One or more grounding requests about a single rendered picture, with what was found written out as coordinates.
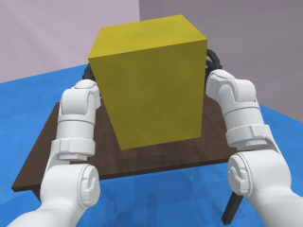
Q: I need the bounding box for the robot right forearm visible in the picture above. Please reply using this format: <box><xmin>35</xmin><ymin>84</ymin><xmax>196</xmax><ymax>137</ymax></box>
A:
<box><xmin>205</xmin><ymin>69</ymin><xmax>292</xmax><ymax>185</ymax></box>

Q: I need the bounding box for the carton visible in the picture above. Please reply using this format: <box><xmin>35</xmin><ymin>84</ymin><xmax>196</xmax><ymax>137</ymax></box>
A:
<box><xmin>88</xmin><ymin>14</ymin><xmax>207</xmax><ymax>150</ymax></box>

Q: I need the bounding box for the left robot upper arm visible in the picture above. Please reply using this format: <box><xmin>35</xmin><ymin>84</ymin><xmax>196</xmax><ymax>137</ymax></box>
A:
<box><xmin>7</xmin><ymin>164</ymin><xmax>100</xmax><ymax>227</ymax></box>

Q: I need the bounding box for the left robot hand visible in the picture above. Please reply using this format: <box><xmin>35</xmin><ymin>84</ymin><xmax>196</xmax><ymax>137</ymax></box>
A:
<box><xmin>82</xmin><ymin>63</ymin><xmax>101</xmax><ymax>96</ymax></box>

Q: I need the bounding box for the right robot hand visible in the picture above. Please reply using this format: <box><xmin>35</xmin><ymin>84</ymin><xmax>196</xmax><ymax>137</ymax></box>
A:
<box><xmin>204</xmin><ymin>49</ymin><xmax>223</xmax><ymax>89</ymax></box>

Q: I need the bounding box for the robot left forearm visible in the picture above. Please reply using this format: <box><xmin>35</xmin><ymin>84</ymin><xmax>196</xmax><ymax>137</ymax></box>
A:
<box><xmin>40</xmin><ymin>79</ymin><xmax>101</xmax><ymax>202</ymax></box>

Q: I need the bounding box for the table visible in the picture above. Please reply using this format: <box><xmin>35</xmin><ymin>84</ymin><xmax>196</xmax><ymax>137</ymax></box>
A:
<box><xmin>11</xmin><ymin>89</ymin><xmax>255</xmax><ymax>225</ymax></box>

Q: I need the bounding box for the right robot upper arm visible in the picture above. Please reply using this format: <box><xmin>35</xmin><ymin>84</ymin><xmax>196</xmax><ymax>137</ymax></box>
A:
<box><xmin>227</xmin><ymin>149</ymin><xmax>303</xmax><ymax>227</ymax></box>

